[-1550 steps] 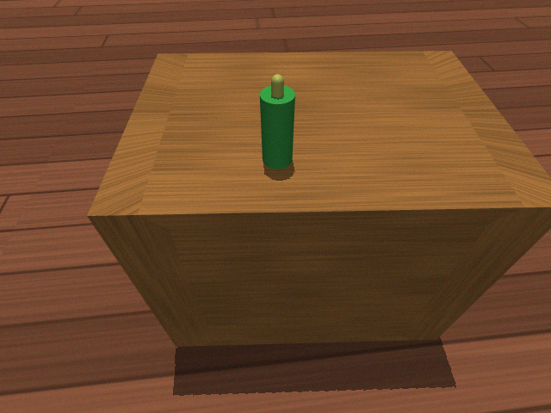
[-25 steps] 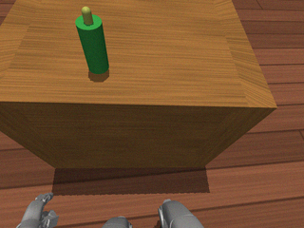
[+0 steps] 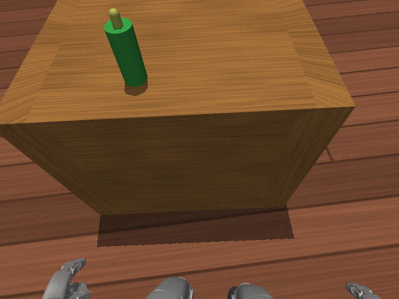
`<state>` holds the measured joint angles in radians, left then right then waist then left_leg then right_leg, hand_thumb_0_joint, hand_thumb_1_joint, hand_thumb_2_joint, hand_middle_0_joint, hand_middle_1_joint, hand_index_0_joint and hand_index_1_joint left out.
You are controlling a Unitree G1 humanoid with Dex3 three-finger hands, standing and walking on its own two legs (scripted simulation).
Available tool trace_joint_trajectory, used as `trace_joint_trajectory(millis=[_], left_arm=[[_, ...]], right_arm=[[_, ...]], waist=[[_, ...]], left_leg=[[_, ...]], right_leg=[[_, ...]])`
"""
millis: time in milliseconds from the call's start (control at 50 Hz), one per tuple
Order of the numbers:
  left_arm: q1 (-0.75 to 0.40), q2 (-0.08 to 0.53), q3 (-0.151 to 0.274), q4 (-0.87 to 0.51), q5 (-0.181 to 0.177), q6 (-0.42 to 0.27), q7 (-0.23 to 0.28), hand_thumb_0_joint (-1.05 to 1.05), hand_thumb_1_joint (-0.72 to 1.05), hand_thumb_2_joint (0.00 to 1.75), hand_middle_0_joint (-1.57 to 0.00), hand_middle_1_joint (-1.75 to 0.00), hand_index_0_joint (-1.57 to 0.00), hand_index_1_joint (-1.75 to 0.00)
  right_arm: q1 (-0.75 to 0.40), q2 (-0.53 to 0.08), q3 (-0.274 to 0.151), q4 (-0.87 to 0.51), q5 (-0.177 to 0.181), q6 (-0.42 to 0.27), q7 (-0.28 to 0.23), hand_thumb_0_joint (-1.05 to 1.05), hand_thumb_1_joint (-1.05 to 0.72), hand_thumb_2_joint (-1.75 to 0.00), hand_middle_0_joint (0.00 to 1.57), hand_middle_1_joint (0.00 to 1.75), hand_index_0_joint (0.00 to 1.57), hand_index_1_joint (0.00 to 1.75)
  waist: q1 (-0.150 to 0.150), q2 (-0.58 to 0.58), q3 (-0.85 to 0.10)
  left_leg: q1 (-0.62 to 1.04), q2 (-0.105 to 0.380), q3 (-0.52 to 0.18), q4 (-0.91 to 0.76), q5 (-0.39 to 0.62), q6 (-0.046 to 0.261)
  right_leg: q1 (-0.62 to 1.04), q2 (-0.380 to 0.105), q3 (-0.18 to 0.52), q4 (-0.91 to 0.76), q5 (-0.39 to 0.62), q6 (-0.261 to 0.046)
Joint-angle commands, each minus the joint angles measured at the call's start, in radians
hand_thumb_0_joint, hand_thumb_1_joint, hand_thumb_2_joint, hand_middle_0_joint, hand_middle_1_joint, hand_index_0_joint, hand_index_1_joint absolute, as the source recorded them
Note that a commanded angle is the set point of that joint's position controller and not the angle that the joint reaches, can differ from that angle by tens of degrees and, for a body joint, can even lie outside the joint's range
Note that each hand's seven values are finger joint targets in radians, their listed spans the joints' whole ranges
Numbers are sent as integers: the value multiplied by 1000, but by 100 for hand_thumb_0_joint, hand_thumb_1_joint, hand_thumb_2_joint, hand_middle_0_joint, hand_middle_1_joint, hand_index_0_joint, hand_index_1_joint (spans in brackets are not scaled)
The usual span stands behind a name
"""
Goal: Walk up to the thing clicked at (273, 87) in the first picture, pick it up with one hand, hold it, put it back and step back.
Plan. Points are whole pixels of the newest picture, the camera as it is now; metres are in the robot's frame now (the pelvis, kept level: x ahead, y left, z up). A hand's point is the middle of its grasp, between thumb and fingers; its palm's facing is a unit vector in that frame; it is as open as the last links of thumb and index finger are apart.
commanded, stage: step back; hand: left
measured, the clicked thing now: (125, 48) +0.66 +0.21 +0.08
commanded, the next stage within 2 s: none
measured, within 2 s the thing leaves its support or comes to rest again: neither
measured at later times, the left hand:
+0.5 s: hand out of the picture -0.08 +0.28 -0.17, palm faces -0.04 -0.93 -0.38, open 7.3 cm
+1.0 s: hand out of the picture -0.18 +0.24 -0.15, palm faces +0.05 -0.92 -0.39, open 7.3 cm
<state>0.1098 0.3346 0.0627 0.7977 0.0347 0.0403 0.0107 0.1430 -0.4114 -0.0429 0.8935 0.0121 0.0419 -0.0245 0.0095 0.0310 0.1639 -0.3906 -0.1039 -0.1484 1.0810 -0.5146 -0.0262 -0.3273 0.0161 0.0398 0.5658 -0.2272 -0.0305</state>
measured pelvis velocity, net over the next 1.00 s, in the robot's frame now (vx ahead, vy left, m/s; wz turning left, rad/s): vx -0.32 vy -0.03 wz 0.06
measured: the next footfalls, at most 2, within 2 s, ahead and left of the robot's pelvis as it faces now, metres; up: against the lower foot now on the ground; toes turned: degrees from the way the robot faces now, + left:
left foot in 0.12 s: -0.02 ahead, +0.12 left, +0.00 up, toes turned +0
right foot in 0.56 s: -0.18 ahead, -0.14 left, +0.00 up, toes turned +0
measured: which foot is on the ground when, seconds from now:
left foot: up 0.00-0.10, down 0.12-0.60, up 0.62-0.92, down 0.94-1.00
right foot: down 0.00-0.14, up 0.16-0.54, down 0.56-0.96, up 0.98-1.00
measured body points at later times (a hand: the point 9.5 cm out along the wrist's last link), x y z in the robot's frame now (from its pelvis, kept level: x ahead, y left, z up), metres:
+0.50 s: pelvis -0.15 +0.00 -0.01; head -0.08 +0.02 +0.44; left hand -0.08 +0.32 -0.14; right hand -0.02 -0.31 -0.10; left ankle -0.06 +0.12 -0.73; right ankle -0.21 -0.15 -0.69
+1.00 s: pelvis -0.32 -0.03 -0.01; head -0.26 -0.02 +0.43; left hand -0.18 +0.29 -0.12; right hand -0.25 -0.34 -0.13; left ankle -0.33 +0.08 -0.73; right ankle -0.24 -0.14 -0.72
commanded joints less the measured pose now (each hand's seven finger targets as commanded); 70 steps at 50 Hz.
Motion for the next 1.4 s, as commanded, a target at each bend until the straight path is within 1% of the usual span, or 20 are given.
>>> trace_joint_trajectory(millis=[0, 100, 140, 180, 260, 480, 540, 580, 600, 680, 800, 900, 940, 980, 1040, 1240, 1280, 1300, 1320, 1380], left_arm=[[55, 247, 74, -85, 0, -13, 20, 0, 90, 90, -20, -30, -20, -30], [-15, 248, 55, -110, -21, 14, 6, 0, 90, 90, -20, -30, -20, -30], [-38, 226, 65, -120, -21, 14, 15, 0, 90, 90, -20, -30, -20, -30], [-34, 258, 77, -98, -10, 15, 23, 0, 90, 90, -20, -30, -20, -30], [80, 244, 84, -44, -23, 16, 7, 0, 90, 90, -20, -30, -20, -30], [166, 227, 71, -3, -11, -2, -10, 0, 90, 90, -20, -30, -20, -30], [279, 240, 83, 52, 1, -9, -13, 0, 90, 90, -20, -30, -20, -30], [163, 390, 120, -15, 11, -10, -16, 0, 90, 90, -20, -30, -20, -30], [83, 443, 123, -50, 21, -10, -12, 0, 90, 90, -20, -30, -20, -30], [-96, 271, 88, -88, 9, -16, 3, 0, 90, 90, -20, -30, -20, -30], [60, 265, 88, -88, 15, -8, 22, 0, 90, 90, -20, -30, -20, -30], [12, 265, 67, -109, -12, 18, 11, 0, 90, 90, -20, -30, -20, -30], [25, 197, 47, -126, -23, 22, 5, 0, 90, 90, -20, -30, -20, -30], [-58, 266, 72, -120, -9, 26, 20, 0, 90, 90, -20, -30, -20, -30], [29, 242, 69, -64, -29, 27, 6, 0, 90, 90, -20, -30, -20, -30], [151, 215, 53, 29, -6, -33, 11, 0, 90, 90, -20, -30, -20, -30], [168, 349, 92, 33, 14, -42, 11, 0, 90, 90, -20, -30, -20, -30], [98, 437, 109, 4, 13, -37, 10, 0, 90, 90, -20, -30, -20, -30], [30, 444, 106, -20, 7, -42, 16, 0, 90, 90, -20, -30, -20, -30], [-57, 304, 72, -19, 10, -51, 21, 0, 90, 90, -20, -30, -20, -30]], right_arm=[[47, -148, -37, -76, -14, -31, -20, 0, -90, -90, 20, 30, 20, 30], [139, -175, -68, -37, -46, -44, -7, 0, -90, -90, 20, 30, 20, 30], [41, -331, -95, -76, -62, -43, 5, 0, -90, -90, 20, 30, 20, 30], [-14, -317, -93, -92, -55, -51, -4, 0, -90, -90, 20, 30, 20, 30], [-51, -193, -65, -106, -49, -55, -9, 0, -90, -90, 20, 30, 20, 30], [-22, -249, -91, -151, -46, -25, -2, 0, -90, -90, 20, 30, 20, 30], [-61, -232, -81, -159, -29, -8, 5, 0, -90, -90, 20, 30, 20, 30], [-58, -135, -57, -185, -19, -9, -6, 0, -90, -90, 20, 30, 20, 30], [-85, -186, -77, -172, -28, -6, -21, 0, -90, -90, 20, 30, 20, 30], [70, -167, -61, -89, -14, -12, -12, 0, -90, -90, 20, 30, 20, 30], [44, -140, -44, -118, -30, -35, -17, 0, -90, -90, 20, 30, 20, 30], [176, -148, -62, -55, -36, -45, -11, 0, -90, -90, 20, 30, 20, 30], [115, -294, -95, -75, -55, -40, -10, 0, -90, -90, 20, 30, 20, 30], [41, -343, -103, -108, -58, -46, -15, 0, -90, -90, 20, 30, 20, 30], [-35, -220, -64, -123, -58, -48, -22, 0, -90, -90, 20, 30, 20, 30], [-26, -233, -66, -121, -36, 7, 3, 0, -90, -90, 20, 30, 20, 30], [-11, -134, -36, -148, -28, 5, 6, 0, -90, -90, 20, 30, 20, 30], [-61, -151, -50, -161, -33, 9, -11, 0, -90, -90, 20, 30, 20, 30], [-63, -194, -75, -143, -27, 12, -15, 0, -90, -90, 20, 30, 20, 30], [3, -185, -62, -79, -17, 9, 0, 0, -90, -90, 20, 30, 20, 30]], waist=[[43, -230, -260], [-29, -135, -242], [-29, 182, -180], [-29, 151, -133], [34, 81, -133], [-17, 195, -258], [44, 126, -275], [36, -273, -155], [69, -340, -96], [-60, -192, -67], [43, -237, -168], [-7, -159, -256], [17, 172, -235], [-34, 175, -157], [33, 54, -170], [19, 149, -294], [20, -185, -250], [60, -253, -195], [46, -260, -124], [-25, -93, -99]], left_leg=[[-88, 56, 73, -254, -27, -8], [224, 126, 43, -694, 362, 57], [167, 475, -353, -771, 550, 254], [47, 519, -355, -775, 549, 334], [207, 308, -65, -687, 647, 200], [234, 353, -49, -621, 488, 238], [88, 283, -11, -535, 373, 143], [-177, -7, 84, -203, -50, 24], [-91, 30, 18, 17, -107, 10], [-79, -36, -11, 128, 88, 21], [-111, 54, 70, -196, -23, 2], [151, 81, 136, -714, 361, 45], [288, 402, -297, -720, 632, 193], [26, 543, -411, -747, 640, 358], [115, 342, -70, -650, 760, 242], [231, 285, 32, -416, 600, 181], [-158, 98, 77, -239, 88, 74], [-129, 46, 17, -46, -105, 30], [-52, 81, -43, 65, -97, 23], [-71, 6, -35, 144, 51, 26]], right_leg=[[382, -243, 209, -51, 552, -201], [84, -157, 150, 74, 235, -71], [-152, 94, 54, 417, -384, 13], [-117, 81, 178, 673, -379, 16], [-197, 119, 180, 715, -227, 26], [58, 3, 0, 115, -228, 48], [225, -14, 11, -136, -38, -8], [88, -319, 437, -264, -117, -146], [-149, -446, 562, -335, -147, -271], [-76, -197, 124, -196, 137, -120], [266, -278, 174, -89, 364, -179], [224, -215, 105, 100, 342, -97], [-151, 19, -42, 344, -218, 4], [-73, 8, 126, 617, -432, 22], [-136, 84, 150, 723, -284, 14], [153, 21, -65, -214, 6, 26], [257, -208, 349, -189, 8, -55], [1, -419, 509, -252, -33, -232], [-180, -457, 573, -287, -53, -267], [-69, -251, 198, -146, 139, -162]])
